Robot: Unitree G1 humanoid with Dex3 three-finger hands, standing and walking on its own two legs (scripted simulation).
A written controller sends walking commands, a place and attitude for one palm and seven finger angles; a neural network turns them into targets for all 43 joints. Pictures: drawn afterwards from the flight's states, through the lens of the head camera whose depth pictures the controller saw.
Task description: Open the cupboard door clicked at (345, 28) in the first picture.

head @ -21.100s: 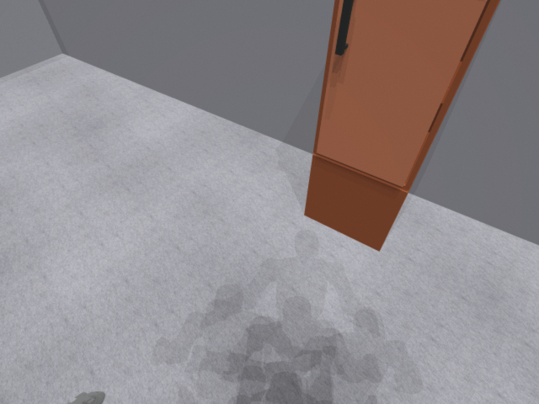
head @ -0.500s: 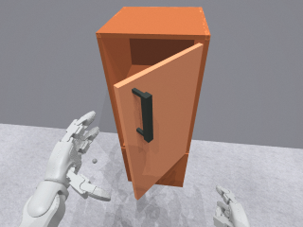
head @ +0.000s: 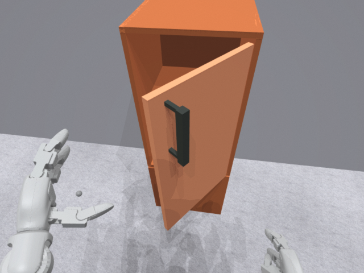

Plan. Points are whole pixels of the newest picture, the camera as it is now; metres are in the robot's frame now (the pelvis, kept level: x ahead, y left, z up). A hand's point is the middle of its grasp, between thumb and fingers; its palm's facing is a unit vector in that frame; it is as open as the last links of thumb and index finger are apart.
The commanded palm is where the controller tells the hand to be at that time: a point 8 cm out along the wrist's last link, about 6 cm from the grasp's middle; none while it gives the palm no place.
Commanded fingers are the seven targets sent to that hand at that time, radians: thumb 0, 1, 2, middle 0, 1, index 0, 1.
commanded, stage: draw the hand back to the body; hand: left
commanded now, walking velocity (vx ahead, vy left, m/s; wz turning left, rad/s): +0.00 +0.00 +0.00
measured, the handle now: (176, 134) +0.36 +0.06 +0.14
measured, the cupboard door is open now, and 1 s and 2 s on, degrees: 53 53 53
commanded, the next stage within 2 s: step back with the hand held close in 0.78 s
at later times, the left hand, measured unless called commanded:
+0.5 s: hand (44, 180) +0.21 +0.28 +0.15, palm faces +0.47 -0.79 -0.39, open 8.1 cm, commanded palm +0.16 +0.30 +0.17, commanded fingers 0.00 0.90 0.90 -0.20 -0.30 -0.20 -0.30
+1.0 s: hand (42, 179) +0.21 +0.28 +0.16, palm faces +0.46 -0.79 -0.42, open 7.4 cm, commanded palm +0.16 +0.31 +0.17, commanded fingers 0.00 0.90 0.90 -0.20 -0.30 -0.20 -0.30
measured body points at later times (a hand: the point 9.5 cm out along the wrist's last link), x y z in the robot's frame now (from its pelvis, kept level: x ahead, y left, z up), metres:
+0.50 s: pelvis +0.02 +0.01 +0.00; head +0.01 +0.00 +0.45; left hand +0.18 +0.32 +0.17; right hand +0.21 -0.21 -0.08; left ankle -0.02 +0.11 -0.74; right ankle +0.03 -0.10 -0.74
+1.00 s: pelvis +0.01 +0.01 +0.00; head +0.01 +0.00 +0.45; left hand +0.18 +0.32 +0.18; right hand +0.20 -0.21 -0.08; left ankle -0.02 +0.11 -0.74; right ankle +0.03 -0.10 -0.74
